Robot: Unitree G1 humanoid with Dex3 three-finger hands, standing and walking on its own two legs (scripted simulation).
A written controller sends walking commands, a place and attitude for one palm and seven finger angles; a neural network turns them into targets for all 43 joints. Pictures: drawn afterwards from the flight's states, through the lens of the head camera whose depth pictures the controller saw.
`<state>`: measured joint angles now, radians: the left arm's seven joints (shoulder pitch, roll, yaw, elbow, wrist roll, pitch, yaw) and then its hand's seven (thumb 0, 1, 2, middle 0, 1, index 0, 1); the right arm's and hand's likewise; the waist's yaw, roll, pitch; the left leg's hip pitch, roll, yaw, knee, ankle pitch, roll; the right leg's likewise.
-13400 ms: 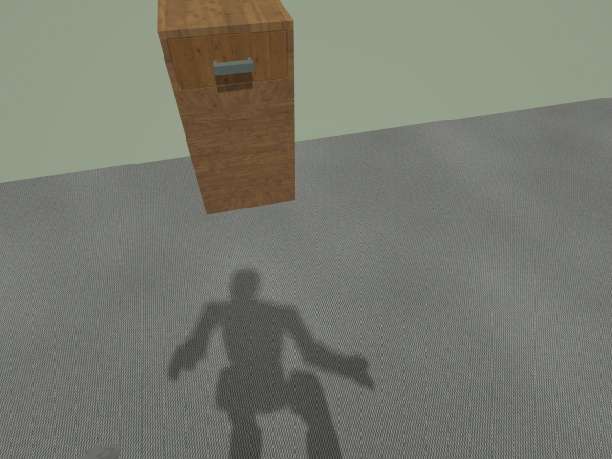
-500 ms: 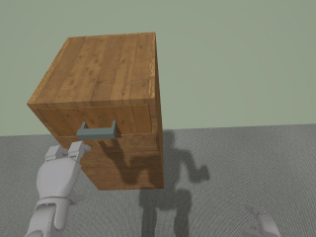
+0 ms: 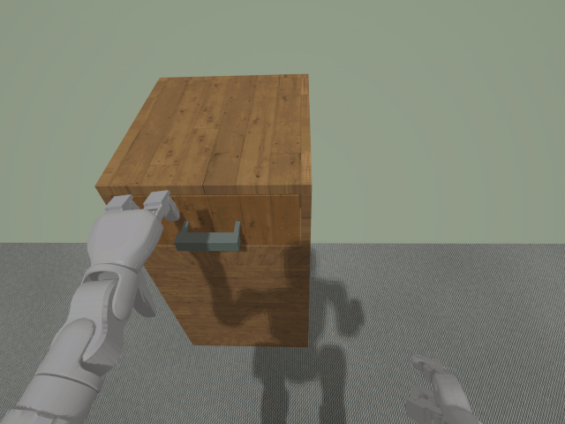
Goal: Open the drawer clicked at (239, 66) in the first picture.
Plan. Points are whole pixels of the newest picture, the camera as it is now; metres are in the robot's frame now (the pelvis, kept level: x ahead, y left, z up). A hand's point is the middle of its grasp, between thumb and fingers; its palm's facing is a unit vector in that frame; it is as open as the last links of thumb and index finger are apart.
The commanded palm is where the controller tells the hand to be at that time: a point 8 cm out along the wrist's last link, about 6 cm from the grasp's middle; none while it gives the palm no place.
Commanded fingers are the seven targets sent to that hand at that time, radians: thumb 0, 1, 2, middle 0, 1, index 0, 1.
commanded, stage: raise the hand with hooked fingers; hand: left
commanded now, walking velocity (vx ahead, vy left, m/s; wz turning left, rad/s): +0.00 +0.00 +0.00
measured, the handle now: (210, 233) +0.48 +0.22 -0.07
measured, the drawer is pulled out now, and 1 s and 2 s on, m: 0.00 0.00 0.00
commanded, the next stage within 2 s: move the hooked fingers above the handle in 0.34 s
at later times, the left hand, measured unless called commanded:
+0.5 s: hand (136, 268) +0.30 +0.25 +0.07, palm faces +0.04 -0.10 -0.99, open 13.8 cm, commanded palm +0.28 +0.25 +0.13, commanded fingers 0.00 -0.50 0.30 -0.30 -1.20 -0.30 -1.20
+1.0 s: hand (163, 257) +0.34 +0.23 +0.04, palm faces -0.01 -0.08 -1.00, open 13.8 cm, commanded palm +0.32 +0.24 +0.10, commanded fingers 0.00 -0.50 0.30 -0.30 -1.20 -0.30 -1.20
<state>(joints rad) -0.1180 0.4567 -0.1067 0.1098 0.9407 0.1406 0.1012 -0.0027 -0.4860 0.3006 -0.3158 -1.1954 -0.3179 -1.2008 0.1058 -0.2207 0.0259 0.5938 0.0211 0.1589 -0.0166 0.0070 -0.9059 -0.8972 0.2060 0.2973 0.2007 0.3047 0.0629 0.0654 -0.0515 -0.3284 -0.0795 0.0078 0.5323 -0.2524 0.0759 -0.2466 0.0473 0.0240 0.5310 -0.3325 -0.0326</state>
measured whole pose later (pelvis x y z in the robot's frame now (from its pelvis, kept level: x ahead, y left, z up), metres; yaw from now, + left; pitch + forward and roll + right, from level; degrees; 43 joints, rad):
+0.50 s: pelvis -0.01 +0.01 +0.00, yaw +0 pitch +3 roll -1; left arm -0.08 0.47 -0.09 0.11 0.92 0.07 0.13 0.00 -0.49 0.30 -0.32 -1.20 -0.32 -1.21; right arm 0.15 -0.25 0.00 0.61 0.03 0.14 0.00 0.01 -0.91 -0.90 0.20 0.30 0.20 0.30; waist 0.06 0.07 -0.03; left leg -0.34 -0.09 0.01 0.51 -0.22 0.09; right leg -0.26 0.04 0.02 0.51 -0.30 -0.02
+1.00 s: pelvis +0.00 -0.01 +0.00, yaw -1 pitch +7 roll +0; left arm -0.18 0.47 -0.07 0.32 0.95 0.00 0.17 0.00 -0.49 0.30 -0.32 -1.20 -0.32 -1.20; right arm 0.19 -0.26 -0.03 0.62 0.03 0.14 -0.02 0.01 -0.91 -0.90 0.20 0.30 0.20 0.30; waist 0.03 0.05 -0.08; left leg -0.43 -0.06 0.01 0.58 -0.27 0.06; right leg -0.34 0.07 0.02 0.57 -0.34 -0.05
